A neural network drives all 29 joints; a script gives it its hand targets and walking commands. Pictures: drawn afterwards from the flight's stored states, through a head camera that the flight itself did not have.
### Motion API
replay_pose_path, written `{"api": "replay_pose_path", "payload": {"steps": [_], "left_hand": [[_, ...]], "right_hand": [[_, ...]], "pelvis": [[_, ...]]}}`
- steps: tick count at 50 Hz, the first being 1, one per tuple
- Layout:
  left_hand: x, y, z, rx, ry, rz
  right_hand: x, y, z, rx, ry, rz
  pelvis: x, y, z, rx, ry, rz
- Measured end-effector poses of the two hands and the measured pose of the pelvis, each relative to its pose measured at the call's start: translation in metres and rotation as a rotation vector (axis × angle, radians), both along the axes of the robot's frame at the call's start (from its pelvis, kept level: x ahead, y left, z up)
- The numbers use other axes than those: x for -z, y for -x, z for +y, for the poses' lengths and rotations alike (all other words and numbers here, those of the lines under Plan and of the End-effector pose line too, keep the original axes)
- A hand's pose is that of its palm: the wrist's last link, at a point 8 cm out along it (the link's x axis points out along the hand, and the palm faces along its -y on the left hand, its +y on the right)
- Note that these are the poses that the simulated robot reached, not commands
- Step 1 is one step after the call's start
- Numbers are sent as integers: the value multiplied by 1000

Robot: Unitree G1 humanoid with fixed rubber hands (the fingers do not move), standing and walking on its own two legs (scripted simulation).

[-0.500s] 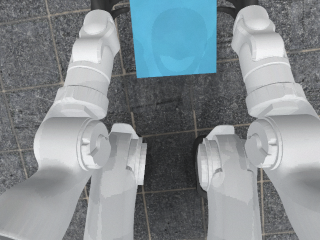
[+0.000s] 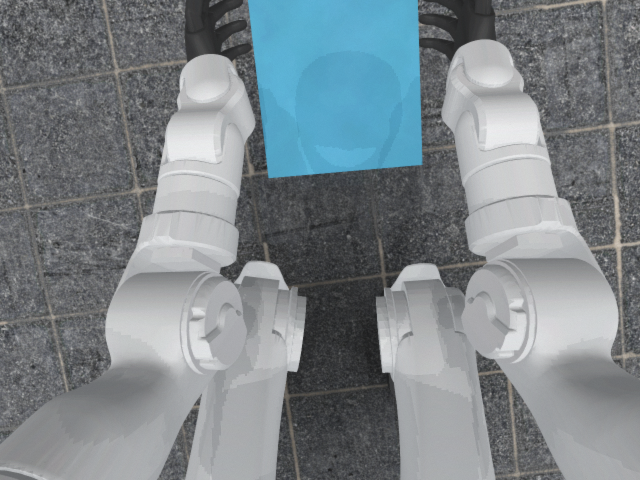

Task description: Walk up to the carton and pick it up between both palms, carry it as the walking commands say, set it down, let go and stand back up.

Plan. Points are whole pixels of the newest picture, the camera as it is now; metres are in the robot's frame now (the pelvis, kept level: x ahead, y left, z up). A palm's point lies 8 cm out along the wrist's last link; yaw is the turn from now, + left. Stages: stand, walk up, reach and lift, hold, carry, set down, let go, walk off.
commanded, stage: reach and lift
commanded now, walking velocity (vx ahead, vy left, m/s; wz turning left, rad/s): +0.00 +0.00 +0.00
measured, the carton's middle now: (336, 70) +0.55 +0.00 -0.22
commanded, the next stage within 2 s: none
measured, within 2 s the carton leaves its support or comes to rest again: neither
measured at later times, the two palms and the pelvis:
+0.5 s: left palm (181, 48) +0.50 +0.12 -0.04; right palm (513, 39) +0.51 -0.13 -0.04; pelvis -0.01 +0.00 +0.05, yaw +0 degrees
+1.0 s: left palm (131, 35) +0.48 +0.12 +0.04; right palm (561, 23) +0.49 -0.12 +0.03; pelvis +0.00 +0.00 +0.10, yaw -1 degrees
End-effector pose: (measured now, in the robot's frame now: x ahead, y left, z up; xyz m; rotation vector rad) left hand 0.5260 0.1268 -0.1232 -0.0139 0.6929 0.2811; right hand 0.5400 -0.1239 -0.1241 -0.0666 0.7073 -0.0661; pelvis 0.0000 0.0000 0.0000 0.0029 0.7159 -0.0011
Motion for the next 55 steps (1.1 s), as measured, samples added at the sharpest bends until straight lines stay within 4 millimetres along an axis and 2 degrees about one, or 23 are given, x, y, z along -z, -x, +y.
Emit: {"api": "replay_pose_path", "payload": {"steps": [20, 55], "left_hand": [[-72, 16, -4, 53, 36, -28], [-175, 46, -1, 8, 10, -43]], "right_hand": [[-67, 20, -7, 35, 12, -5], [-169, 49, 2, 65, 6, -14]], "pelvis": [[-40, 5, 0, 7, -3, 8], [-111, 0, 0, 10, 1, -28]]}}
